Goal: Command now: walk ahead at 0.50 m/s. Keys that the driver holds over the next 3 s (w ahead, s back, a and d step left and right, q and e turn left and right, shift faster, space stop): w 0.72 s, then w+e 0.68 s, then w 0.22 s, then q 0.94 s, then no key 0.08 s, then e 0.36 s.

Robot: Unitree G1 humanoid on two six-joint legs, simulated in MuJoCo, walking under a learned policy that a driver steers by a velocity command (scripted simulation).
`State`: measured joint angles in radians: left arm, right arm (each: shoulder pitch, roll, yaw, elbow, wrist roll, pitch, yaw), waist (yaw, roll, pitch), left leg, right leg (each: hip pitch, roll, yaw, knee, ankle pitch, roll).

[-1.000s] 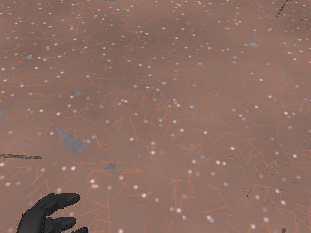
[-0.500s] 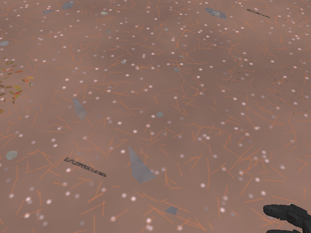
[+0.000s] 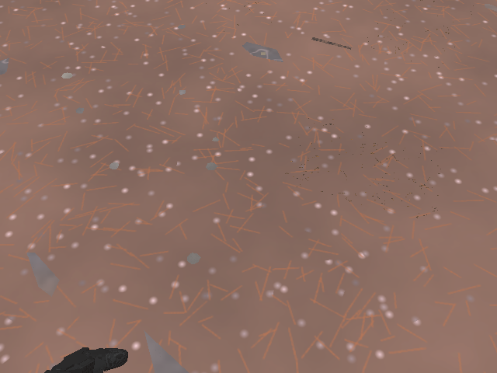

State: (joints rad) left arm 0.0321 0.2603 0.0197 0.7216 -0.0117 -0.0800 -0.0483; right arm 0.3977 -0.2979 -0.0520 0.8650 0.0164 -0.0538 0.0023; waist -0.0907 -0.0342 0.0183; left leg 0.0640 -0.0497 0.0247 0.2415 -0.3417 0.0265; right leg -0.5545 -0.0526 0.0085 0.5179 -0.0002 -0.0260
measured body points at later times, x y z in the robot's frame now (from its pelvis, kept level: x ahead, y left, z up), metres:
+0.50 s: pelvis +0.27 -0.01 +0.01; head +0.30 -0.01 +0.45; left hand +0.27 +0.27 -0.12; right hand +0.49 -0.24 -0.09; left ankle +0.45 +0.13 -0.70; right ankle +0.16 -0.12 -0.73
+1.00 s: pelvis +0.54 +0.02 +0.01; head +0.57 +0.02 +0.46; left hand +0.74 +0.25 -0.10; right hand +0.55 -0.26 -0.12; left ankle +0.45 +0.12 -0.73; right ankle +0.72 -0.15 -0.69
